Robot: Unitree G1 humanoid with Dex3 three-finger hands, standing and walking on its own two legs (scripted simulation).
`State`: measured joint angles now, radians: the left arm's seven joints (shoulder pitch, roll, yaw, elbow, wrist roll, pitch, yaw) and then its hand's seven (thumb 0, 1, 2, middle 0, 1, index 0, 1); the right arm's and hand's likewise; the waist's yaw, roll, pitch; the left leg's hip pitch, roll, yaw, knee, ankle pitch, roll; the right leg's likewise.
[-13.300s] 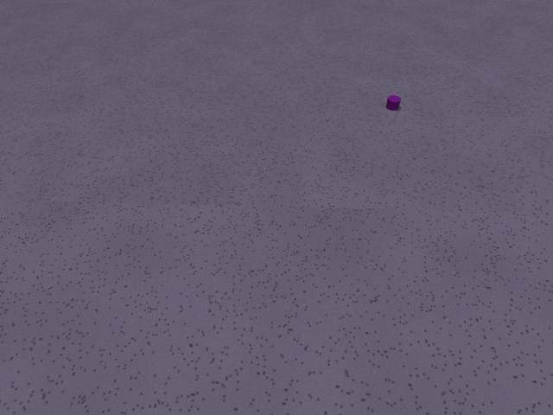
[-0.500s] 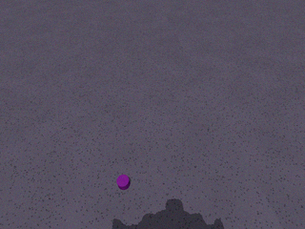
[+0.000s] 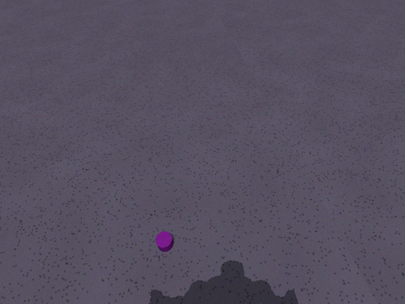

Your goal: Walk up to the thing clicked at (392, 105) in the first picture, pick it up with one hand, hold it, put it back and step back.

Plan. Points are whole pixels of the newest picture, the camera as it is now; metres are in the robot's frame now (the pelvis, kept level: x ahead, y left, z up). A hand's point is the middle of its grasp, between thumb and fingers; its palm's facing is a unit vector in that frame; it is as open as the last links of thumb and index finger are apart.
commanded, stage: stand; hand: left
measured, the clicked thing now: (164, 241) +0.50 +0.24 -0.75
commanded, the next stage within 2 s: walk up in 0.88 s
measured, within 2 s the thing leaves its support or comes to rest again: neither
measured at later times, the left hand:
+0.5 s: hand out of the picture +0.08 +0.25 -0.15, palm faces -0.01 -0.94 -0.35, open 7.4 cm
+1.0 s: hand out of the picture +0.08 +0.26 -0.16, palm faces -0.01 -0.94 -0.35, open 7.4 cm
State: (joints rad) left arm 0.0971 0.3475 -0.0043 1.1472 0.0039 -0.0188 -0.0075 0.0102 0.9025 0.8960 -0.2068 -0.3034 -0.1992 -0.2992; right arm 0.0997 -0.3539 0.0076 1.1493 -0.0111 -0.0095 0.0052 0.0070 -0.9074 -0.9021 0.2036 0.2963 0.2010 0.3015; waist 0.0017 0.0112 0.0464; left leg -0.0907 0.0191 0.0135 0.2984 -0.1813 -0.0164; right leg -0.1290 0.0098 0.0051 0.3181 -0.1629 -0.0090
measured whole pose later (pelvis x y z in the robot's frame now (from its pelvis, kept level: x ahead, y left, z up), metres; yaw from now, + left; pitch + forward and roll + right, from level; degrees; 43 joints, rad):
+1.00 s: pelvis +0.02 +0.00 -0.01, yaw -1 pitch -2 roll +0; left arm 0.15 0.35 0.03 1.11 0.02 -0.02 -0.02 0.01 0.90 0.90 -0.21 -0.30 -0.20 -0.30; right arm 0.15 -0.37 -0.02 1.10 -0.03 0.00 0.02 0.01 -0.91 -0.90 0.20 0.30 0.20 0.30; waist 0.01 0.02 0.03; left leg -0.11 0.03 0.02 0.43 -0.31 0.02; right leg -0.13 0.02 0.01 0.39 -0.23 -0.02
